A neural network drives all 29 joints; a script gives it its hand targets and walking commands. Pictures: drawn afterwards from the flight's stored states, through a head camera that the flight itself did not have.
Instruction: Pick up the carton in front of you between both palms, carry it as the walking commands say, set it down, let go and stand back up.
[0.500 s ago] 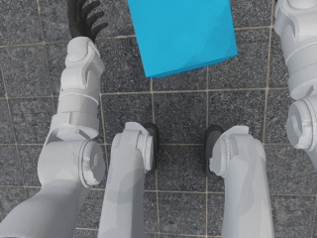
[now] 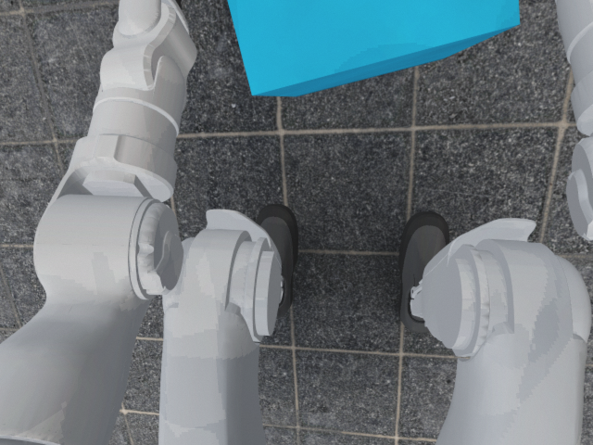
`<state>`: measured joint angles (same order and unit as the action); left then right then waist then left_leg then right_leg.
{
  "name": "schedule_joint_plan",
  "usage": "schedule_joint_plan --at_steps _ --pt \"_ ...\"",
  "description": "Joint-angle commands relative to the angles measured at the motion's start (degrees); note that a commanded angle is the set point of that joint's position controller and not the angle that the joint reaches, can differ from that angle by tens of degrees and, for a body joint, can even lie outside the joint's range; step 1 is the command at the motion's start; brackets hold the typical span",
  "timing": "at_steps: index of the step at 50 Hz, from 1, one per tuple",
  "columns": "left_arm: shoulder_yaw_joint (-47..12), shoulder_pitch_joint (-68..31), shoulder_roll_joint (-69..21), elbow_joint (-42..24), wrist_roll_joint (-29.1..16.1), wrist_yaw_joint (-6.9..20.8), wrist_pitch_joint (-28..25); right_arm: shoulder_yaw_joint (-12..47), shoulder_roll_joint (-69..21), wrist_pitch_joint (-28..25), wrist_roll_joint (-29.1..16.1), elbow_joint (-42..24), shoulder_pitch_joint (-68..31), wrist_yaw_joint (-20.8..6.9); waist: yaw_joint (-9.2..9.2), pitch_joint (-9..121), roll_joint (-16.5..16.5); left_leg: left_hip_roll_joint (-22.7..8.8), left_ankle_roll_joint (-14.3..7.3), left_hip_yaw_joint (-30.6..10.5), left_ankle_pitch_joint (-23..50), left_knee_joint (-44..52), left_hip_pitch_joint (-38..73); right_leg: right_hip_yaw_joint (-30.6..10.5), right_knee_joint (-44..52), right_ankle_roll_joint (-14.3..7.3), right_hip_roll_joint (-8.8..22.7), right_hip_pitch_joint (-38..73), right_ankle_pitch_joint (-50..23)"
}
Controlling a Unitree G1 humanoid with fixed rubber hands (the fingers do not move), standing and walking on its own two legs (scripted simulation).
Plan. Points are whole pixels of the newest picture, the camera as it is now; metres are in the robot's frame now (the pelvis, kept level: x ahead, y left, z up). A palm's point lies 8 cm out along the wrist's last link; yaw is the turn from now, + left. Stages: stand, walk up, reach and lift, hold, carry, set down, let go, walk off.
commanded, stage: reach and lift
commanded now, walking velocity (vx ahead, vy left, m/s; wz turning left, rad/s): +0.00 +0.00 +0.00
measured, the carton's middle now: out of the picture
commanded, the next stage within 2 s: none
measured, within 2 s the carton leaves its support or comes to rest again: leaves its support in 0.64 s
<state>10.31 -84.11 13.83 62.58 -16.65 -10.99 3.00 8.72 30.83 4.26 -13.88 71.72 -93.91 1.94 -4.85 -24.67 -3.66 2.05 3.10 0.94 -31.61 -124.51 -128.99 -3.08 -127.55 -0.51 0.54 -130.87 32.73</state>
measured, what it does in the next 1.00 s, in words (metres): rises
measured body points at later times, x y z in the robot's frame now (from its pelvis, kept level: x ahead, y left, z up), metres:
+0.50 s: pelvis +0.00 +0.00 +0.00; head +0.37 -0.04 +0.24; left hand +0.55 +0.14 -0.17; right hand +0.59 -0.16 -0.17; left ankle +0.12 +0.13 -0.33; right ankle +0.11 -0.12 -0.33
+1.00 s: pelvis +0.00 +0.01 +0.05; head +0.29 -0.05 +0.39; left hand +0.52 +0.12 -0.03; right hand +0.54 -0.18 -0.03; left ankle +0.13 +0.13 -0.33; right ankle +0.11 -0.12 -0.33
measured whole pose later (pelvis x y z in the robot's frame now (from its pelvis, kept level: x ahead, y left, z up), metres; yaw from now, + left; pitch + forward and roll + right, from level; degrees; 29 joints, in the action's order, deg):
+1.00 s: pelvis +0.00 +0.01 +0.05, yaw -5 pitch +42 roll +3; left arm 33.0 -63.9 -2.4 39.3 6.9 -8.1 18.2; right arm -14.7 11.1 20.5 8.0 54.4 -74.2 2.1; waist -3.1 2.2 -1.0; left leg 2.5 3.8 -1.7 -31.4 -114.8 -125.2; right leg -3.2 -115.3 1.2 -3.4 -127.7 29.3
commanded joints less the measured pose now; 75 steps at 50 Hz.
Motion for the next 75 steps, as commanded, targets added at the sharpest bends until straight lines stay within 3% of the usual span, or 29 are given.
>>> schedule_joint_plan --at_steps 1,8,16,18,20,23,26,29,31,36,38,40,44,48,51,56,61,67,75 --pt "0.8 -8.5 4.8 -5.3 0.3 -0.5 -1.4 -0.9 4.3 -1.1 0.0 -7.5 -18.0 0.3 -1.85 80.6 13.6 1.0 0.6 4.4 23.8 7.8 31.9 0.6 8.9 1.0 -0.2 45.8 -24.2" --pt "3.6 -8.0 3.2 -3.6 4.8 0.0 -1.7 -3.3 1.0 -0.9 2.1 -2.1 -13.8 -0.5 -1.97 68.1 10.4 1.0 0.7 3.6 18.8 8.8 28.4 0.2 10.9 0.7 -0.4 34.1 -17.2" --pt "0.3 -13.9 -4.6 -4.8 3.6 0.9 -1.5 -2.1 -5.0 -1.6 2.9 -2.7 -18.8 -0.4 0.29 69.0 9.6 2.3 0.6 3.5 17.4 9.2 32.1 0.7 12.0 0.1 -1.5 34.8 -15.1" --pt "1.6 -14.2 -6.6 -4.4 5.4 1.1 -1.3 -2.3 -8.4 -1.3 4.1 -2.8 -19.3 -0.5 -0.35 68.5 9.8 2.9 0.6 3.9 16.6 9.5 33.0 1.0 12.4 0.3 -1.8 35.2 -14.1" --pt "-0.7 -20.4 -21.2 -5.2 6.6 4.4 -0.6 0.9 -25.0 -0.5 3.9 -3.9 -24.2 -3.7 -0.96 67.4 10.4 3.7 0.2 4.1 16.1 9.2 31.8 1.0 12.3 0.0 -2.9 35.7 -14.1" --pt "-1.9 -28.6 -42.5 -8.0 10.0 11.2 2.6 0.6 -47.7 1.9 6.9 -4.1 -24.9 -10.3 0.28 63.5 11.0 5.3 0.0 4.3 14.3 7.8 28.1 1.6 11.2 -0.4 -4.4 34.2 -14.5" --pt "-1.4 -28.9 -50.9 -10.7 11.4 15.5 5.2 -2.4 -57.4 4.1 9.2 -6.4 -20.1 -14.1 1.13 63.0 11.1 5.8 -0.4 5.1 14.9 6.8 26.1 2.7 10.8 -0.9 -5.2 31.9 -15.6" --pt "-2.7 -29.1 -55.9 -13.3 10.0 17.4 6.4 -2.9 -62.5 5.1 9.0 -11.3 -19.2 -15.4 1.44 68.5 10.1 6.1 -0.8 5.7 18.3 6.0 27.3 3.7 10.2 -0.9 -5.6 32.4 -18.5" --pt "-4.5 -28.9 -59.3 -14.9 8.5 17.9 7.1 -1.6 -65.2 5.4 7.8 -15.5 -20.5 -15.7 1.34 73.7 9.6 6.2 -0.8 5.9 20.9 5.9 28.1 4.1 9.9 -0.9 -5.8 34.6 -21.2" --pt "-10.4 -28.7 -66.0 -22.3 4.9 17.7 9.4 4.8 -72.2 6.6 4.4 -29.8 -24.2 -14.4 1.34 97.2 12.6 6.5 -0.2 6.3 28.2 6.6 31.5 4.6 9.6 -0.2 -6.4 51.8 -33.7" --pt "-12.4 -29.4 -67.2 -26.1 4.6 17.9 10.7 6.2 -74.7 7.9 4.2 -35.4 -24.9 -13.5 1.32 106.1 14.2 6.8 0.0 6.5 28.8 7.9 30.7 4.6 10.0 0.1 -6.7 59.6 -38.0" --pt "-14.7 -29.5 -68.3 -29.6 5.6 18.1 12.1 6.8 -78.1 9.5 5.2 -37.7 -23.2 -12.6 1.44 110.0 14.7 7.1 0.0 6.7 27.4 9.7 30.2 5.1 11.6 0.7 -7.4 61.3 -37.8" --pt "-15.6 -28.2 -68.1 -31.9 9.0 18.3 14.0 4.5 -82.9 12.5 8.2 -33.0 -15.0 -12.2 0.69 102.1 13.2 7.3 -0.3 6.6 19.9 14.6 30.9 6.3 17.7 1.4 -8.8 52.4 -26.1" --pt "-7.4 -23.3 -67.5 -25.0 17.4 19.0 16.2 -4.6 -84.0 14.7 14.6 -22.4 -9.8 -13.7 -1.49 84.1 11.3 7.1 -1.1 6.5 8.5 20.7 27.9 6.4 24.5 1.0 -9.1 38.7 -10.4" --pt "-2.4 -21.8 -67.3 -21.8 21.7 19.5 17.3 -10.9 -82.8 15.3 19.1 -17.8 -8.9 -14.5 -1.34 79.2 10.6 7.1 -1.7 6.1 4.4 24.7 27.9 6.1 28.4 0.5 -9.3 36.3 -5.2" --pt "-2.0 -21.2 -70.2 -20.5 23.0 20.6 18.0 -15.5 -82.1 15.4 22.6 -16.9 -8.0 -14.9 1.33 82.5 8.0 7.5 -1.3 5.2 4.8 29.2 31.9 6.6 32.5 0.0 -9.5 39.6 -5.7" --pt "-6.5 -19.8 -74.6 -22.6 21.1 21.9 19.1 -12.9 -84.9 16.0 21.6 -22.0 -7.5 -15.4 2.95 90.8 5.6 7.9 -0.7 5.0 8.3 32.5 38.9 7.2 35.6 0.0 -9.7 46.0 -9.5" --pt "-13.7 -14.4 -77.8 -26.7 17.9 22.7 20.5 -4.8 -90.1 17.7 17.3 -30.1 -4.8 -15.8 2.43 99.1 6.2 8.2 -0.5 4.5 13.9 36.1 46.7 7.0 38.9 0.8 -10.0 56.0 -15.6" --pt "-17.0 -4.0 -79.4 -26.6 17.2 23.1 20.4 -0.2 -94.0 18.0 15.7 -32.8 3.4 -15.3 1.86 92.9 8.1 8.0 -1.0 2.9 15.6 42.3 51.7 5.4 45.6 1.7 -10.1 63.5 -17.7"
